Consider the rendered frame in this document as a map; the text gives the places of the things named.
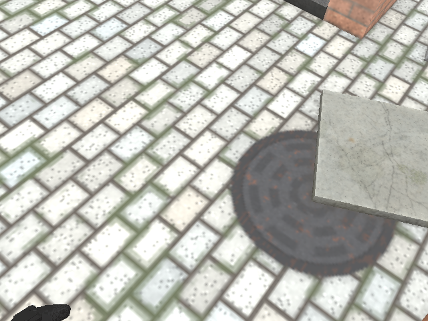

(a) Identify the left robot hand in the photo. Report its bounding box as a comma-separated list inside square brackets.
[11, 304, 71, 321]

